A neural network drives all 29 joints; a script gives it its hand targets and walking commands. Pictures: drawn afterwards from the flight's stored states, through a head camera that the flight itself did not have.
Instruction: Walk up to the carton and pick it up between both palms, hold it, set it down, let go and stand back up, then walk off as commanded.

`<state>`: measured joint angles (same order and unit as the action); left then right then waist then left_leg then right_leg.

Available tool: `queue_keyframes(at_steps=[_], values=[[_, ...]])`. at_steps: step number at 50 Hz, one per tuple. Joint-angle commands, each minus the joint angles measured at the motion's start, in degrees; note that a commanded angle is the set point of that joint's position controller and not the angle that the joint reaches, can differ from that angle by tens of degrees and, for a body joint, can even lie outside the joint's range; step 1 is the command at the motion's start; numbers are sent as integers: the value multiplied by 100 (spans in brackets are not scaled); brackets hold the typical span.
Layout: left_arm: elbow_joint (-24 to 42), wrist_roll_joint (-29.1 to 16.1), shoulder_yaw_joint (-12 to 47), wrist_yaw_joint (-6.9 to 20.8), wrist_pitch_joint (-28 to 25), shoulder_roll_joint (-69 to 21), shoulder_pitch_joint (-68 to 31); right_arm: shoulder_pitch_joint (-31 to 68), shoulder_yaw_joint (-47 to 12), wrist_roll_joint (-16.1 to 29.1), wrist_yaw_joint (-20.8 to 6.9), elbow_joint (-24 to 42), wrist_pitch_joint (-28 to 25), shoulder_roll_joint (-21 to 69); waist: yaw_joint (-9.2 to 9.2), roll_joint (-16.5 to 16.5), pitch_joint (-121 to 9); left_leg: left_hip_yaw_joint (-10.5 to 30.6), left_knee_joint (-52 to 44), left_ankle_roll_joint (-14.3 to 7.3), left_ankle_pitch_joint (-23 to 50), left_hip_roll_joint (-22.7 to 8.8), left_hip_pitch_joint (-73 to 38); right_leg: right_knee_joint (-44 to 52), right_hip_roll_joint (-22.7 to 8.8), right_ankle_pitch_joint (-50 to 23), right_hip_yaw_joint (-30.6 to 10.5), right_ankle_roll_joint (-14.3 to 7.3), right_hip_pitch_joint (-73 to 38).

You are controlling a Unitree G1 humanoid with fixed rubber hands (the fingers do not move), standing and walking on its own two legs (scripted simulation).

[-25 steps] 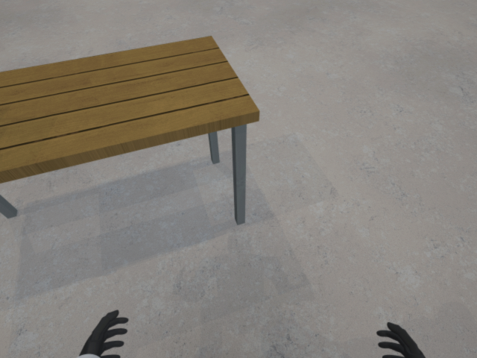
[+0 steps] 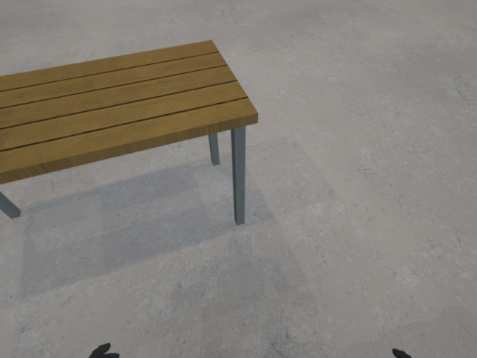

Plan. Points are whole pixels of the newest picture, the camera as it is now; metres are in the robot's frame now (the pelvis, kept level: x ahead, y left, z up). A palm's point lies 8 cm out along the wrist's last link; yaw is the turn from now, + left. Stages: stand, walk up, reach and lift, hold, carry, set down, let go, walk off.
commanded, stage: walk up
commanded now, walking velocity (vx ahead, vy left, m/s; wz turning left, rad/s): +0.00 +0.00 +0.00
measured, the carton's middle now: out of the picture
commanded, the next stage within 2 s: none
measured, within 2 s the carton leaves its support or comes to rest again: neither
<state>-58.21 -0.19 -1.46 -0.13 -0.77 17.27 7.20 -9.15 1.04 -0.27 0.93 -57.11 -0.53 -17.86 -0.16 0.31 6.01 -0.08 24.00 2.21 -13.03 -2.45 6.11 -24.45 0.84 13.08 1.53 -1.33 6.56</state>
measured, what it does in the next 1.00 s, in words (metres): steps to the left, turning left: left foot, then right foot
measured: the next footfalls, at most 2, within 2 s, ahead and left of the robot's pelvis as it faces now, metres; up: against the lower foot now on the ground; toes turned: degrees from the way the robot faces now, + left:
left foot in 0.52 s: +0.08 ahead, +0.26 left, +0.00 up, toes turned +14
right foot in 0.76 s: +0.11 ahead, +0.06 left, +0.00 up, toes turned +8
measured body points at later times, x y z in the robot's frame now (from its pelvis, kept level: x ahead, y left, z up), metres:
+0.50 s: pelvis -0.01 +0.06 -0.03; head +0.01 +0.06 +0.42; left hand +0.00 +0.42 -0.11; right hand +0.14 -0.25 -0.13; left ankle +0.03 +0.23 -0.73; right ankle +0.01 -0.10 -0.74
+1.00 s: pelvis +0.05 +0.17 -0.04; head +0.07 +0.12 +0.41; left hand -0.01 +0.48 -0.09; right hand +0.28 -0.07 -0.16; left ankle +0.05 +0.34 -0.68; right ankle +0.07 +0.05 -0.74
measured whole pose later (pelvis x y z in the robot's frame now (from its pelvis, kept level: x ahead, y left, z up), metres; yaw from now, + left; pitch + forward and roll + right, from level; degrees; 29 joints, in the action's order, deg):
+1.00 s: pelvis +0.05 +0.17 -0.04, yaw +19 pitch -7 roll +0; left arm -36.5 2.9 -2.3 -5.4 -4.5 20.2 26.4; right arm -12.6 7.3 -3.6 -4.7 -39.3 6.0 -23.0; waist 1.0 7.8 7.0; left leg 7.2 69.3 0.8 -25.2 1.4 30.0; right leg -45.4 -6.0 27.5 9.9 0.1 10.2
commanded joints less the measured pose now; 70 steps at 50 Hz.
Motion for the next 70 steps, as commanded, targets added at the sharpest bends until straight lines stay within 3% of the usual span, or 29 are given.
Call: queue_keyframes(at_steps=[1, 8, 9, 10, 11, 13, 18, 23, 25, 27, 28, 29, 36, 37, 38, 39, 40, 45, 47, 51, 54, 57, 58, 59, 60, 61, 64, 68, 70], values=[[390, -9, -300, -51, -172, 1304, -335, 178, 172, 36, 67, 348, -141, -956, -28, -155, -543, 362, -546, -258, 791, -481, -72, 767, -757, -624, -578, 15, 133], [258, -15, -268, -67, -186, 1226, -93, 176, 181, -2, 80, 206, -162, -1117, 97, -110, -440, 381, -653, -296, 417, -505, 87, 865, -791, -521, -679, -2, 64], [386, 198, -701, -280, -247, 1911, 918, 490, 645, -336, -199, 826, -31, -1552, 413, 238, -601, 17, 540, -400, -100, -44, 1766, 502, -1195, 73, -873, -483, -1240], [327, 237, -801, -433, -242, 2294, 1452, 753, 636, -380, -326, 1027, 80, -1336, 644, -289, -605, -303, 1933, -249, -1408, 233, 2547, 991, -2142, 391, -1797, -1091, -1493], [532, 296, -859, -528, -259, 2331, 1511, 718, 647, -513, -337, 1187, 232, -1158, 680, -301, -303, 228, 3107, -171, -2040, -55, 3027, 1289, -2953, 514, -2246, -1592, -1102], [963, 380, -899, -605, -323, 2171, 957, 278, 778, -556, -451, 1266, 335, -1341, 369, -182, -179, 743, 3840, -94, -1780, -290, 2859, 1296, -3030, 669, -1922, -1702, -293], [1602, 494, -937, -675, -429, 2282, 517, 136, 891, -463, -808, 1753, 504, -1389, -24, -764, 178, 1259, 3687, -51, -1144, -709, 2711, 1134, -2601, 1513, -1036, -1275, 554], [2087, 488, -958, -618, -389, 2386, 203, -527, 896, -229, -906, 2002, 437, -1419, -169, -1147, -248, 223, 1500, -160, -1186, -583, 1031, 76, -2063, 1869, 176, -866, 1188], [2081, 435, -781, -554, -310, 2007, 380, -1402, 1060, -286, -802, 1664, 292, -1706, -589, 5, -598, -323, 1211, -252, -390, 52, -711, -1743, -1608, 2167, 757, -546, 2373], [2244, 175, -430, -438, -180, 1164, 931, -950, 1221, -321, -654, 2022, 247, -2537, -487, 2846, -475, 2190, -262, -952, -1810, -861, -21, -4561, -445, 2905, 1180, -115, 3345], [2298, 80, -572, -441, -163, 1623, 789, -675, 1223, -283, -663, 2431, 254, -2420, -535, 2334, -355, 3835, -1209, -1873, -2510, -1433, 784, -4896, -280, 2832, 526, -110, 3145], [2439, 31, -601, -414, -138, 1938, 491, -709, 1212, -151, -650, 2479, 251, -2417, -528, 1799, -393, 3861, -1344, -2123, -2741, -1653, 1224, -4967, -500, 2700, 174, -65, 2734], [1598, 0, -551, -553, -322, 1811, 2728, 400, 843, -234, -434, 2654, 411, -1703, 307, 1316, -529, 1463, 1078, -1427, -14, -846, 2447, -963, -466, 839, 275, -329, -68], [1487, 144, -619, -569, -343, 1967, 3061, 522, 738, -249, -451, 2717, 440, -1314, 595, 212, -492, 926, 2228, -1021, -579, -356, 2817, -126, -614, 1077, -450, -274, -451], [1695, 304, -703, -577, -356, 2478, 2912, 515, 591, -288, -460, 2915, 409, -791, 624, -1661, -148, 452, 3582, -405, -1912, 778, 4074, 914, -2300, 1523, -3117, -441, -491], [2099, 371, -801, -633, -315, 2702, 2325, 360, 767, -268, -373, 2876, 494, -1297, 508, -731, 14, 1375, 4131, -237, -2110, 659, 3915, 1322, -2998, 2955, -4007, -706, 218], [2415, 460, -841, -683, -386, 2673, 1970, 458, 927, -238, -412, 2965, 530, -1767, 519, -614, 156, 1526, 4705, -235, -1915, 503, 3976, 1451, -3208, 3209, -4201, -1177, 254], [2712, 235, -705, -630, -494, 2072, 1796, -70, 953, -380, -523, 2513, 455, -1478, 7, -922, 279, 1088, 5012, -152, -1400, 232, 3758, -239, -2571, -2181, -1494, -1241, -190], [2713, 300, -680, -619, -498, 1894, 2282, 329, 829, -348, -553, 2584, 419, -1183, 330, -1047, 603, 860, 4410, -110, -1031, 94, 3721, -309, -2298, -3428, -888, -1213, -100], [2937, 368, -767, -639, -465, 2241, 2288, 533, 773, -225, -630, 2774, 470, -1105, 404, -1353, 437, 574, 3435, -152, -695, -165, 3249, -390, -2174, -3068, -409, -1106, -39], [3294, 326, -827, -625, -407, 2483, 1642, 69, 839, -196, -669, 2843, 405, -1230, 22, -1383, -23, 191, 2461, -212, -495, -346, 1836, -431, -2355, -1290, 18, -1006, 894], [3369, 236, -668, -528, -268, 2291, 1563, -922, 1040, -214, -627, 2536, 284, -1548, -493, -406, -472, -351, 1532, -471, 310, 340, -179, -2212, -1766, -612, 765, -555, 1873], [3244, 155, -595, -511, -238, 2039, 1854, -1149, 1172, -281, -587, 2390, 271, -1782, -660, 192, -809, -42, 1454, -763, 114, 429, -906, -3294, -1524, -596, 941, -405, 2265], [3343, 3, -484, -466, -215, 1750, 2092, -1463, 1302, -354, -526, 2459, 245, -2325, -907, 1646, -1300, 1439, 1088, -1351, 416, -494, -1078, -5131, -958, 589, 1051, -151, 2636], [3458, -132, -471, -489, -199, 1913, 2280, -1282, 1250, -249, -461, 2716, 249, -2541, -909, 2037, -1938, 3785, -37, -2179, -317, -1427, -1086, -5619, -116, 2763, 569, -86, 2969], [3471, -79, -565, -567, -76, 2051, 1831, -1383, 1215, 16, -413, 2786, 277, -2242, -976, 1522, -1553, 4238, -589, -2575, -1517, -1814, -354, -6023, -416, 2862, 126, -52, 2870], [3192, -25, -599, -479, -89, 2173, 1579, -227, 1080, 21, -346, 2979, 346, -2148, -369, 709, -700, 2619, -350, -1894, -1845, -1201, 797, -5446, -709, 2045, -195, -163, 2653], [2649, -47, -565, -511, -101, 2017, 2556, 333, 954, -184, -343, 3088, 393, -1912, -11, 1691, -577, 1949, 152, -1547, -2435, -1077, 2424, -3254, -501, 2623, -137, -315, 1064], [2037, 23, -565, -543, -176, 1902, 3623, 859, 820, -201, -369, 3142, 482, -1676, 706, 762, -481, 1273, 1226, -1114, -2199, -871, 3823, -1478, -387, 1430, -171, -441, -868]])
